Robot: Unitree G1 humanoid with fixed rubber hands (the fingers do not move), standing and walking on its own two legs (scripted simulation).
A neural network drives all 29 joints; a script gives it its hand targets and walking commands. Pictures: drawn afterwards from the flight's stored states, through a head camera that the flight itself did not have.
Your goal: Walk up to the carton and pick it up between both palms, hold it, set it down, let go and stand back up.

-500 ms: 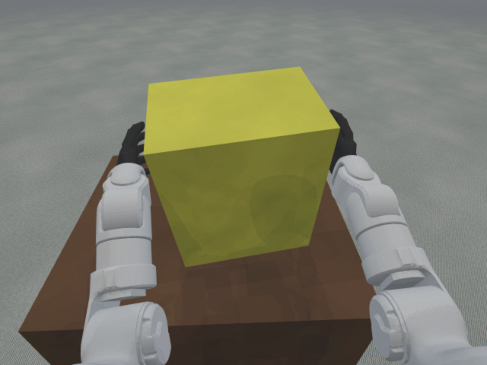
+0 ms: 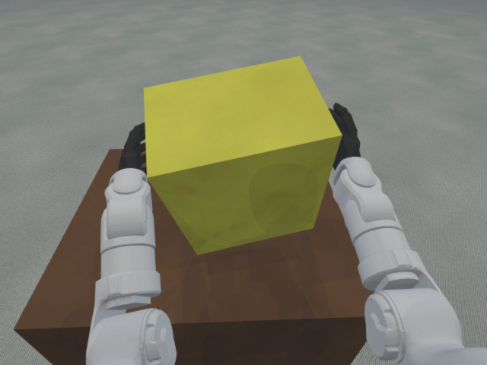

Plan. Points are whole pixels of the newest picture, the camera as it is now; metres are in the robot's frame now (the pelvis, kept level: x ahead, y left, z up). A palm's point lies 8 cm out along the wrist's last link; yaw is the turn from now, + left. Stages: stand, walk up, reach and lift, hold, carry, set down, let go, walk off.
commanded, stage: set down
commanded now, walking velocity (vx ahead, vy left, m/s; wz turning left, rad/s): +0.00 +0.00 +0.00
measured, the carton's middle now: (241, 169) +0.41 +0.02 +0.14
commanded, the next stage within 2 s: none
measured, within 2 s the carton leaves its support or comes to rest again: neither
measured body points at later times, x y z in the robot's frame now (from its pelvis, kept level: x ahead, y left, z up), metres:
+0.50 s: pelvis +0.00 +0.00 +0.00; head -0.03 +0.02 +0.45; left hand +0.36 +0.19 +0.13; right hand +0.39 -0.15 +0.16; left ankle +0.02 +0.15 -0.75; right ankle +0.04 -0.11 -0.75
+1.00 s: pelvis +0.01 +0.00 +0.00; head +0.00 +0.02 +0.45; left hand +0.36 +0.18 +0.09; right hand +0.40 -0.16 +0.12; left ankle +0.02 +0.15 -0.75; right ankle +0.04 -0.11 -0.75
